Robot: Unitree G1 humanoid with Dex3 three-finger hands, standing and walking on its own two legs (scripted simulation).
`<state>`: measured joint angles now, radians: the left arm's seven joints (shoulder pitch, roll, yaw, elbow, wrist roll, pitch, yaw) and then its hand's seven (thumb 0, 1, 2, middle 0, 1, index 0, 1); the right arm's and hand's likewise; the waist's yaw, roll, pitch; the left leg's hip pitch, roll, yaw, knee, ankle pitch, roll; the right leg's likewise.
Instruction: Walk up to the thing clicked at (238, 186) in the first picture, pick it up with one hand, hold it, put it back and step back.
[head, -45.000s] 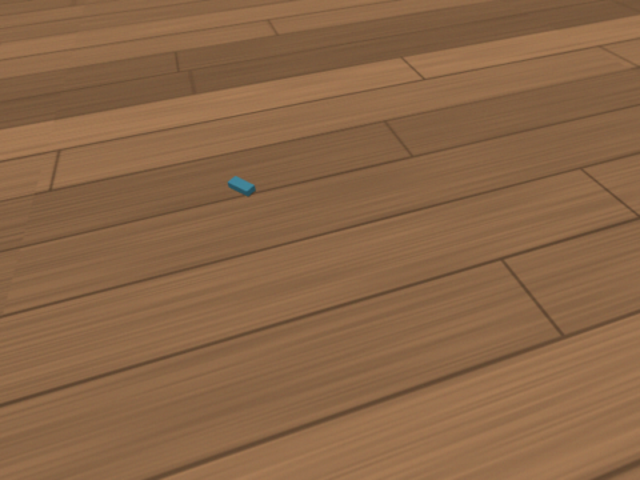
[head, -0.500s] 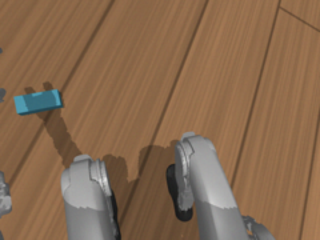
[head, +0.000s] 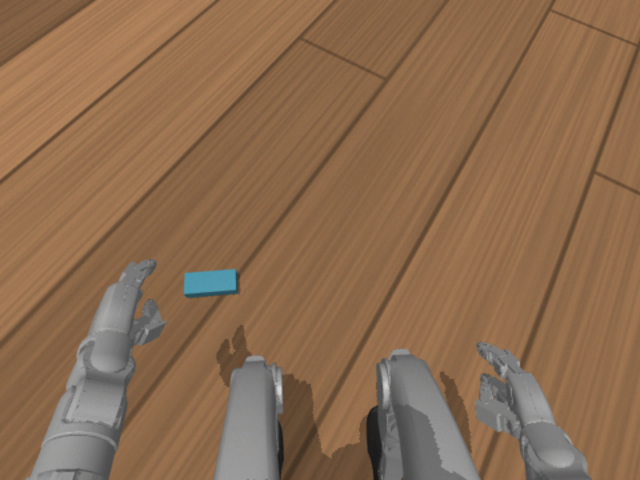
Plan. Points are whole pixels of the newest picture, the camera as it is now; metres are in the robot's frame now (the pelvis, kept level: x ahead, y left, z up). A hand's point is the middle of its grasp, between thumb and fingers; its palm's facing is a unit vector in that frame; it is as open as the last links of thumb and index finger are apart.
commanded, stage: home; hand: left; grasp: from above
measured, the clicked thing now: (211, 283) +0.53 +0.27 -0.53
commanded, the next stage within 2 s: none
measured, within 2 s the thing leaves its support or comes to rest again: neither
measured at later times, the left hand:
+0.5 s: hand (130, 368) +0.24 +0.19 +0.09, palm faces +0.10 -0.97 -0.21, open 7.4 cm
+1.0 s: hand (116, 400) +0.22 +0.18 +0.12, palm faces +0.11 -0.97 -0.20, open 7.4 cm
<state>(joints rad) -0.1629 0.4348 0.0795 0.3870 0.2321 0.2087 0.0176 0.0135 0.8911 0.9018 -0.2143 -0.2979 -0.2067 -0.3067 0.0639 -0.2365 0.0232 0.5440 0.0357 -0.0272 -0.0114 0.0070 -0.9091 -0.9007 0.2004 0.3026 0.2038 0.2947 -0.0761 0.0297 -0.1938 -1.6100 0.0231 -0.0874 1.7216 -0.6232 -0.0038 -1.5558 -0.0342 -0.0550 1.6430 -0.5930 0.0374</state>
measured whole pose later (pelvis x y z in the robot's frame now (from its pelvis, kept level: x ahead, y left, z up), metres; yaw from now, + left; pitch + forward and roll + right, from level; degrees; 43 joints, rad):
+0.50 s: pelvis +0.06 +0.00 +0.15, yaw +2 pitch +14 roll -4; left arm 0.39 0.23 0.06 -0.04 -0.07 0.43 0.06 0.02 0.91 0.90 -0.21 -0.30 -0.20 -0.30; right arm 0.30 -0.21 0.05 0.54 0.03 -0.17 -0.18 0.01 -0.91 -0.90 0.20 0.30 0.20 0.29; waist -0.07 0.05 -0.17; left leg -0.83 0.05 -0.06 1.09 -0.51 -0.01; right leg -0.77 -0.01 -0.06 1.00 -0.46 0.03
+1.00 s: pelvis +0.07 -0.01 +0.17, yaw +3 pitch +10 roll -3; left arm 0.50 0.22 0.03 -0.12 -0.04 0.45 0.02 0.02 0.91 0.90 -0.20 -0.29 -0.20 -0.30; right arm 0.26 -0.21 0.04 0.54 0.00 -0.24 -0.18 0.01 -0.91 -0.90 0.20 0.30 0.21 0.30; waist -0.03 0.04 -0.15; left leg -0.69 0.04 -0.07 1.01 -0.49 -0.02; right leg -0.63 -0.02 -0.07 0.92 -0.46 0.02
